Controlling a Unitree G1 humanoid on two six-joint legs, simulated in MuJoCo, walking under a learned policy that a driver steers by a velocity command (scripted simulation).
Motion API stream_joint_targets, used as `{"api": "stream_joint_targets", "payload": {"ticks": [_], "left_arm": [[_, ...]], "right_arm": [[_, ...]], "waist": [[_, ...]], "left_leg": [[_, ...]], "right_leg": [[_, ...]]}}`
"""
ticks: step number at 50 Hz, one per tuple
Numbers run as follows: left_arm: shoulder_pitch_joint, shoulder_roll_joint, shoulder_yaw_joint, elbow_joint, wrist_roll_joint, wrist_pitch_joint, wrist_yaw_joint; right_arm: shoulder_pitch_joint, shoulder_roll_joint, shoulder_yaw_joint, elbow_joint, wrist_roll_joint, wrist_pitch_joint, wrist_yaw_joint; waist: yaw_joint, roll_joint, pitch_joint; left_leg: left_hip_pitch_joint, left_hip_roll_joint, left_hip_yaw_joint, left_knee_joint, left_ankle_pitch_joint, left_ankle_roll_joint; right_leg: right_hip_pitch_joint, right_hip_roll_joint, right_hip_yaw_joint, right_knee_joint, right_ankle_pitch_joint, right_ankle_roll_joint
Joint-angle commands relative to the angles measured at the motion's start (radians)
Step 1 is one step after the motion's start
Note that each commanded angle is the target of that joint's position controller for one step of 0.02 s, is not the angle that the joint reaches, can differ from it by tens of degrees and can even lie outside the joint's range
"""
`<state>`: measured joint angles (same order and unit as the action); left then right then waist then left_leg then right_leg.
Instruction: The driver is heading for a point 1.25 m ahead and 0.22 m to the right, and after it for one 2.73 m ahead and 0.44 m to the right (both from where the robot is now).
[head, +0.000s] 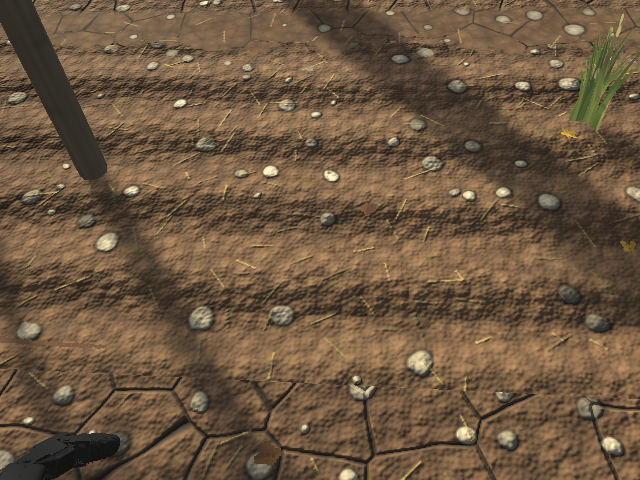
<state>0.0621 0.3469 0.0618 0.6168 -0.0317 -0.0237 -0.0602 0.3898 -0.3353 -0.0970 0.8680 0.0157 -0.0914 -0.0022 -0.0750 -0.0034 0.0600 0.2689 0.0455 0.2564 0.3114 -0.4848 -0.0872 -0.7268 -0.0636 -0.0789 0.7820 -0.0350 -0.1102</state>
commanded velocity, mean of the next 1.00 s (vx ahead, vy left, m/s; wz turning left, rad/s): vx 1.00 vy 0.00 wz -0.18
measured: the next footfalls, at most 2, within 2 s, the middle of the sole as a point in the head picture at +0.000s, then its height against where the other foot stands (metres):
right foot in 0.02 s outside the picture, level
left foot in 0.46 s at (333, 365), level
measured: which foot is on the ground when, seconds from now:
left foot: down 0.00-0.00, up 0.02-0.44, down 0.46-0.90, up 0.92-1.00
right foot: up 0.00-0.00, down 0.02-0.48, up 0.50-0.88, down 0.90-1.00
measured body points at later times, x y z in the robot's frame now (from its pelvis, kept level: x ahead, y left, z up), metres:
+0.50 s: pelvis +0.48 -0.04 +0.00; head +0.50 -0.06 +0.45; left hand +0.61 +0.23 -0.11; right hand +0.62 -0.37 -0.02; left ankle +0.66 +0.01 -0.70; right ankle +0.22 -0.06 -0.66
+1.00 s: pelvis +0.86 -0.20 +0.03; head +0.87 -0.20 +0.48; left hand +1.11 +0.00 -0.03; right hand +0.85 -0.48 -0.09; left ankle +0.74 -0.06 -0.60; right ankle +0.87 -0.35 -0.70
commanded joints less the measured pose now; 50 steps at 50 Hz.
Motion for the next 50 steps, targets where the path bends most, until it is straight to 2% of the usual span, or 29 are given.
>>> {"api": "stream_joint_targets", "payload": {"ticks": [1,2,3,4,5,6,8,9,13,16,20,21,23,24,25,26,27,28,29,32,37,42,44,45,46,47,48,49,50], "left_arm": [[0.559,0.205,0.096,0.089,-0.007,0.031,0.013],[0.550,0.238,0.087,0.129,-0.019,0.038,0.024],[0.430,0.285,0.072,0.038,0.010,0.005,0.017],[0.424,0.200,0.066,-0.001,0.010,-0.015,0.013],[0.417,0.191,0.063,0.011,0.016,-0.038,0.013],[0.355,0.179,0.057,0.009,0.023,-0.056,0.010],[0.258,0.139,0.042,-0.015,0.039,-0.069,0.018],[0.247,0.112,0.033,-0.011,0.027,-0.068,0.023],[0.288,0.064,0.017,0.026,-0.005,-0.058,0.066],[0.321,0.087,0.031,0.054,-0.004,-0.042,0.076],[0.349,0.070,0.040,0.097,-0.013,-0.042,0.089],[0.358,0.067,0.042,0.111,0.000,-0.036,0.091],[0.280,0.084,0.038,0.087,0.055,-0.023,0.071],[0.279,-0.017,0.005,0.062,0.078,-0.030,0.066],[0.531,-0.098,-0.019,0.070,-0.024,-0.048,0.055],[0.472,-0.006,-0.022,0.100,-0.029,-0.052,0.056],[0.284,0.032,-0.020,0.062,-0.011,-0.062,0.047],[0.142,0.029,-0.024,0.025,0.019,-0.081,0.048],[0.072,0.023,-0.021,-0.002,0.044,-0.096,0.050],[0.070,-0.009,-0.030,-0.010,0.047,-0.105,0.046],[-0.127,-0.037,-0.052,-0.076,0.048,-0.130,0.029],[-0.147,0.031,-0.010,-0.087,0.017,-0.128,0.047],[0.025,0.088,0.027,-0.067,0.014,-0.131,0.063],[0.275,0.147,0.049,-0.036,0.015,-0.122,0.079],[0.388,0.210,0.058,0.007,0.026,-0.103,0.068],[0.342,0.133,0.047,0.002,0.023,-0.094,0.060],[0.306,0.072,0.035,0.010,0.018,-0.090,0.064],[0.284,0.051,0.028,0.031,0.030,-0.084,0.067],[0.257,0.023,0.021,0.046,0.048,-0.080,0.064]], "right_arm": [[-0.227,-0.219,-0.031,-0.152,0.003,-0.007,-0.002],[-0.180,-0.014,0.028,-0.152,-0.028,-0.026,0.007],[-0.019,0.034,0.061,-0.248,-0.003,-0.068,0.016],[-0.152,-0.113,0.043,-0.261,0.009,-0.096,0.015],[-0.250,-0.119,0.040,-0.291,0.030,-0.103,0.008],[-0.271,-0.095,0.048,-0.282,0.009,-0.102,-0.004],[-0.229,-0.089,0.043,-0.268,-0.020,-0.079,-0.005],[-0.228,-0.085,0.039,-0.269,-0.024,-0.066,-0.003],[-0.447,-0.011,0.061,-0.349,-0.044,-0.053,0.003],[-0.539,0.022,0.064,-0.394,-0.029,-0.060,0.017],[-0.517,-0.066,0.023,-0.404,0.018,-0.063,0.013],[-0.447,-0.088,0.009,-0.385,0.016,-0.065,0.012],[-0.098,-0.140,-0.024,-0.313,0.023,-0.048,-0.002],[0.123,-0.173,-0.016,-0.263,0.011,-0.035,-0.008],[0.128,-0.220,-0.022,-0.206,-0.022,-0.045,0.024],[0.066,-0.089,0.000,-0.233,-0.007,-0.041,0.031],[0.014,-0.037,0.011,-0.238,-0.011,-0.031,0.027],[-0.009,-0.065,0.007,-0.234,-0.016,-0.029,0.034],[-0.027,-0.075,0.005,-0.227,-0.017,-0.032,0.040],[-0.019,-0.022,0.026,-0.192,0.001,-0.032,0.039],[-0.001,-0.083,0.009,-0.176,0.025,-0.016,0.003],[0.086,-0.059,0.014,-0.137,0.042,0.007,-0.001],[0.062,-0.066,0.014,-0.141,0.030,0.013,0.006],[0.018,-0.027,0.030,-0.177,0.001,0.013,0.008],[0.162,0.094,0.072,-0.207,0.050,0.005,0.005],[0.124,0.030,0.067,-0.202,0.074,0.014,-0.015],[0.004,-0.021,0.053,-0.213,0.054,0.019,-0.019],[-0.056,-0.026,0.048,-0.219,0.031,0.023,-0.018],[-0.106,-0.011,0.046,-0.236,0.014,0.026,-0.010]], "waist": [[0.400,0.065,-0.215],[0.294,-0.251,-0.128],[0.110,-0.463,-0.379],[0.210,-0.227,-0.374],[0.192,-0.105,-0.219],[0.137,0.061,-0.147],[0.058,0.055,-0.094],[0.045,0.039,-0.064],[0.101,0.032,0.061],[0.161,-0.024,0.037],[0.140,-0.089,0.015],[0.109,-0.109,-0.024],[-0.085,-0.150,-0.223],[-0.132,0.043,-0.366],[0.035,0.646,-0.462],[-0.003,0.414,-0.324],[-0.023,0.202,-0.187],[-0.012,0.005,-0.095],[0.010,-0.039,-0.073],[0.071,0.051,-0.050],[0.037,0.044,0.037],[0.037,0.080,0.021],[0.150,0.079,-0.101],[0.266,0.013,-0.284],[0.201,-0.350,-0.476],[0.207,-0.330,-0.356],[0.225,-0.217,-0.187],[0.205,-0.091,-0.106],[0.179,-0.047,-0.045]], "left_leg": [[-0.479,0.165,-0.053,0.656,1.371,0.120],[-0.778,-0.019,-0.097,1.120,0.068,0.073],[-1.063,-0.137,-0.325,1.354,-0.143,0.081],[-1.087,-0.069,-0.418,1.266,0.011,0.124],[-1.104,-0.053,-0.394,1.178,0.075,0.136],[-1.040,-0.013,-0.404,1.092,0.128,0.131],[-0.908,0.020,-0.433,0.986,0.165,0.104],[-0.898,0.028,-0.430,0.916,0.159,0.087],[-0.845,-0.004,-0.337,0.526,0.363,0.023],[-0.642,-0.076,-0.293,0.280,0.635,0.013],[-0.619,-0.050,-0.359,0.168,0.627,0.025],[-0.586,-0.050,-0.332,0.180,0.601,0.043],[-0.271,-0.037,-0.277,0.274,0.458,0.109],[0.022,0.065,-0.476,0.350,0.287,0.154],[0.206,0.302,-1.188,0.007,-0.137,0.381],[0.133,0.274,-1.291,-0.075,-0.389,0.369],[-0.009,0.229,-1.117,-0.065,-0.272,0.352],[-0.167,0.173,-1.016,-0.070,-0.075,0.333],[-0.238,0.131,-0.935,-0.064,0.068,0.334],[-0.334,0.062,-0.813,-0.094,0.225,0.356],[-0.619,0.045,-0.721,-0.156,0.237,0.333],[-0.580,0.042,-0.726,-0.048,0.295,0.260],[-0.586,-0.016,-0.662,0.238,0.559,0.203],[-0.740,-0.055,-0.589,0.559,0.479,0.171],[-1.025,-0.132,-0.467,0.904,-0.034,0.129],[-1.164,-0.037,-0.422,1.055,-0.002,0.129],[-1.217,-0.007,-0.388,1.096,0.077,0.130],[-1.189,0.034,-0.364,1.087,0.129,0.130],[-1.160,0.060,-0.359,1.057,0.159,0.133]], "right_leg": [[0.901,0.127,-0.038,-0.032,-0.042,-0.098],[1.000,0.028,0.206,-0.051,-0.030,-0.138],[1.202,-0.158,0.861,-0.339,-0.467,-0.368],[1.152,-0.183,0.970,-0.511,-0.656,-0.299],[1.005,-0.172,0.940,-0.559,-0.624,-0.264],[0.844,-0.145,0.876,-0.546,-0.514,-0.235],[0.622,-0.074,0.732,-0.518,-0.302,-0.242],[0.580,-0.050,0.669,-0.531,-0.246,-0.244],[0.396,0.055,0.471,-0.562,-0.054,-0.196],[0.295,0.088,0.443,-0.559,-0.116,-0.124],[0.524,0.023,0.512,-0.461,-0.089,-0.084],[0.614,0.003,0.490,-0.391,0.114,-0.074],[0.619,0.016,0.403,-0.004,0.518,-0.025],[0.414,0.080,0.357,0.403,0.179,-0.003],[0.079,0.236,0.297,0.722,-0.469,0.060],[-0.036,0.127,0.283,0.725,-0.419,0.030],[-0.047,0.092,0.242,0.696,-0.361,0.019],[-0.014,0.076,0.222,0.615,-0.333,0.016],[0.015,0.054,0.226,0.500,-0.316,0.019],[0.096,0.027,0.223,0.269,-0.320,0.054],[0.320,0.067,0.174,-0.124,-0.004,0.117],[0.541,0.092,0.185,-0.275,0.028,0.133],[0.769,0.057,0.190,-0.288,-0.056,0.090],[1.065,-0.106,0.340,-0.249,-0.225,0.026],[1.335,-0.368,0.869,-0.393,-0.632,-0.137],[1.228,-0.369,0.991,-0.478,-0.803,-0.116],[1.096,-0.324,0.823,-0.494,-0.671,-0.082],[0.975,-0.292,0.667,-0.501,-0.476,-0.068],[0.865,-0.251,0.555,-0.522,-0.350,-0.063]]}}
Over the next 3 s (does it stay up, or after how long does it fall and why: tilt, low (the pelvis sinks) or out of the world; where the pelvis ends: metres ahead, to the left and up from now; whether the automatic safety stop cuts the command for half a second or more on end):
stays up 2.63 -0.42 0.03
